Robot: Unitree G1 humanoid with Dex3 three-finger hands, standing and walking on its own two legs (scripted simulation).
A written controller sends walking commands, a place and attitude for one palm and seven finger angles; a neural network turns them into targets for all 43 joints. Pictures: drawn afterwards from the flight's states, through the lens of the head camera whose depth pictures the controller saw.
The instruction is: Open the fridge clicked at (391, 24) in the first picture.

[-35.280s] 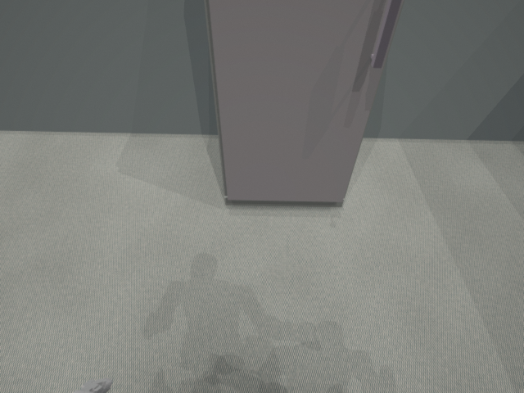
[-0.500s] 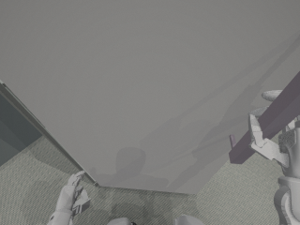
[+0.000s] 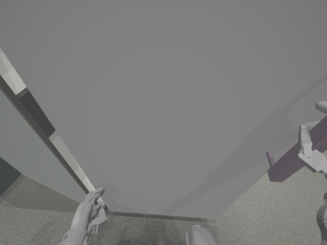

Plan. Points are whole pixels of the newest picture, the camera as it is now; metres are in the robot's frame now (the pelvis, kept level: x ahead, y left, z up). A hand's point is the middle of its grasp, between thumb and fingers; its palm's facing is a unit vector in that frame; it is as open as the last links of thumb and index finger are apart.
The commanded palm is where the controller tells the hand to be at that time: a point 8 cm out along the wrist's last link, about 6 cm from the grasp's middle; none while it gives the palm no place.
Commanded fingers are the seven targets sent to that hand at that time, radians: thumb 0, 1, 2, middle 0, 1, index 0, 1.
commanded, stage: stop walking and hold the door back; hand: right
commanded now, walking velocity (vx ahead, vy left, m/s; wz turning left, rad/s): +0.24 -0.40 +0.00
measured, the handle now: (313, 127) +0.30 -0.24 +0.20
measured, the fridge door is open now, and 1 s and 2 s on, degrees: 70 66 72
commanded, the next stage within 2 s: none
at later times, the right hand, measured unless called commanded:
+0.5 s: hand (312, 153) +0.25 -0.22 +0.20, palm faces +0.37 +0.91 -0.19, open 6.4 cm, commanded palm +0.23 -0.26 +0.18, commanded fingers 0.00 -0.90 -0.90 0.45 1.40 0.45 1.40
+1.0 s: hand (300, 129) +0.30 -0.22 +0.20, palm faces +0.32 +0.94 -0.14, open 6.1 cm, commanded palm +0.25 -0.26 +0.18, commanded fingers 0.00 -0.90 -0.90 0.45 1.40 0.45 1.40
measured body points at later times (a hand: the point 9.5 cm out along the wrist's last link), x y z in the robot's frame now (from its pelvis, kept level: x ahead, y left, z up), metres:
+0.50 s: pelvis -0.11 +0.03 +0.01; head -0.10 +0.02 +0.46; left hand +0.10 +0.19 -0.09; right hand +0.22 -0.26 +0.21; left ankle -0.06 +0.14 -0.70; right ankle -0.10 -0.08 -0.73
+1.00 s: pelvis -0.11 +0.01 +0.01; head -0.09 +0.01 +0.45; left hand +0.01 +0.26 -0.11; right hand +0.27 -0.27 +0.21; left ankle -0.08 +0.12 -0.72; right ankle -0.09 -0.11 -0.73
